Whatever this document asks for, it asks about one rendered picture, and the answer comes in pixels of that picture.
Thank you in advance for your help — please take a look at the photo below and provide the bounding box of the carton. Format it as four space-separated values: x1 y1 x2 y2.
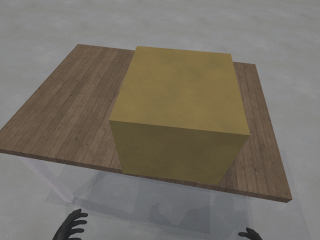
109 46 250 185

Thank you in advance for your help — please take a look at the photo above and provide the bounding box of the robot left hand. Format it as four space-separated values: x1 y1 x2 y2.
52 208 88 240

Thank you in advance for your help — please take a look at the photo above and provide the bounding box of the table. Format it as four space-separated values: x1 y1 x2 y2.
0 44 293 203

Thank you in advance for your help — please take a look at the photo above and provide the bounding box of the robot right hand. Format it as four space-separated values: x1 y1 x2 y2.
238 227 262 240

